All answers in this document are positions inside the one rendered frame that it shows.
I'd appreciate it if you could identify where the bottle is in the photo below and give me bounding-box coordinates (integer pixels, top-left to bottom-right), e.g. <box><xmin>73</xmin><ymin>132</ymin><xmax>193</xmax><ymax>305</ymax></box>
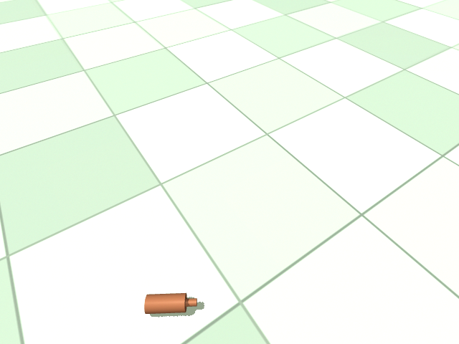
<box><xmin>144</xmin><ymin>293</ymin><xmax>197</xmax><ymax>314</ymax></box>

